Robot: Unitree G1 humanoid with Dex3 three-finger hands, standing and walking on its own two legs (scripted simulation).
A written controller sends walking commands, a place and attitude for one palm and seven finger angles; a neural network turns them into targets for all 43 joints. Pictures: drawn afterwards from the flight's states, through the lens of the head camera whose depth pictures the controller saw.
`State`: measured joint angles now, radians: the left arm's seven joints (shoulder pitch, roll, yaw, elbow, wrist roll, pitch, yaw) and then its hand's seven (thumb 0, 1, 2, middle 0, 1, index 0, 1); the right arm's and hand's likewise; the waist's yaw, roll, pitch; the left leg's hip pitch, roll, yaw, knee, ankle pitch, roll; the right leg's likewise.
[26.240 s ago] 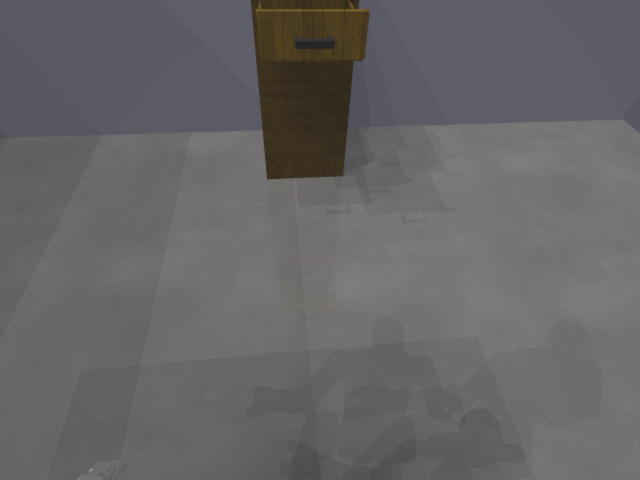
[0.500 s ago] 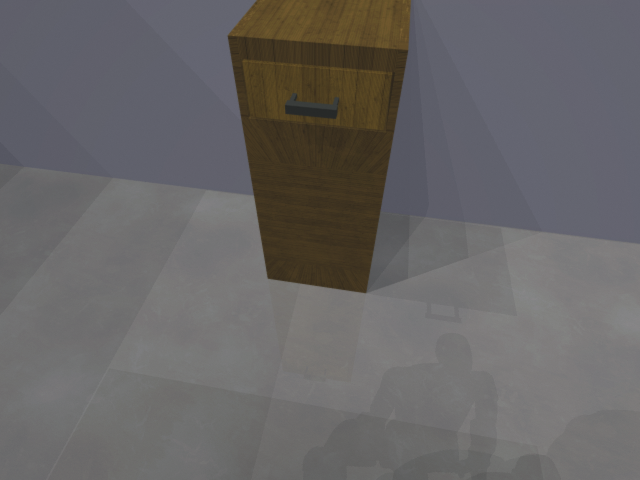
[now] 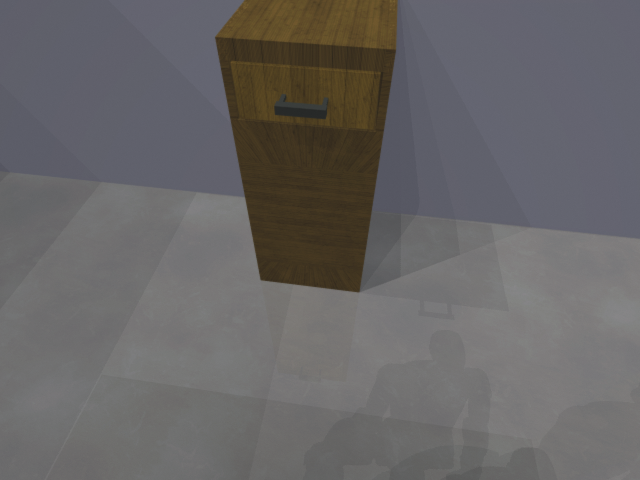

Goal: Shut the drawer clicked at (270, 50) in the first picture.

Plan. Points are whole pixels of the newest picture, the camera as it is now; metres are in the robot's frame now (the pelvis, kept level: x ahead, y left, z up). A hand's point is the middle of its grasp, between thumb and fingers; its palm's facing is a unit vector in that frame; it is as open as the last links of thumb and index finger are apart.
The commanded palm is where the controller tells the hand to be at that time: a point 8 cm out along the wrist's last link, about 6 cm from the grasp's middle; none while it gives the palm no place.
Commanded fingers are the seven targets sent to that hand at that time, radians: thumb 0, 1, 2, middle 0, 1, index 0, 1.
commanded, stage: look to check the result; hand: left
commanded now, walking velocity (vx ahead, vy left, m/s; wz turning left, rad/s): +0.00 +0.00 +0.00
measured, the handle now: (302, 105) +0.87 +0.09 +0.01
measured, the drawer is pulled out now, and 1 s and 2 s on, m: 0.00 0.00 0.00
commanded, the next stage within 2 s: stand and wait in 0.48 s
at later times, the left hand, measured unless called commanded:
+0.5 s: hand out of the picture +0.00 +0.16 -0.18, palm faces +0.05 -0.98 -0.18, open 7.4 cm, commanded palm none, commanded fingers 0.00 0.90 0.90 -0.20 -0.30 -0.20 -0.30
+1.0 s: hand out of the picture +0.02 +0.16 -0.17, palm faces +0.04 -0.98 -0.20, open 7.4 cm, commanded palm none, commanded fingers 0.00 0.90 0.90 -0.20 -0.30 -0.20 -0.30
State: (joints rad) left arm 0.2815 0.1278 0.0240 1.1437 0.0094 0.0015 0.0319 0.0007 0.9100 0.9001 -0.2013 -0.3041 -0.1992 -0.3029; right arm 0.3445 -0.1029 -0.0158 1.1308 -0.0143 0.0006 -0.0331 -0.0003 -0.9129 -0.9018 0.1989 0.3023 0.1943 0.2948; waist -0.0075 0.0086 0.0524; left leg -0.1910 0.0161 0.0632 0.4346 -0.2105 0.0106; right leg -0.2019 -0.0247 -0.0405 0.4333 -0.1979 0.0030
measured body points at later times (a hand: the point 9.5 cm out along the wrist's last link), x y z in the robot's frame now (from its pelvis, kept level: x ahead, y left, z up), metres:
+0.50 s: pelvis +0.01 -0.01 +0.00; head +0.02 -0.01 +0.45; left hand +0.00 +0.21 -0.16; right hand -0.01 -0.22 -0.16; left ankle +0.02 +0.11 -0.74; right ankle +0.02 -0.12 -0.74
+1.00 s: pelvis +0.02 -0.01 +0.00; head +0.03 -0.02 +0.45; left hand +0.02 +0.22 -0.16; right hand +0.00 -0.23 -0.16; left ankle +0.02 +0.11 -0.74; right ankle +0.02 -0.12 -0.74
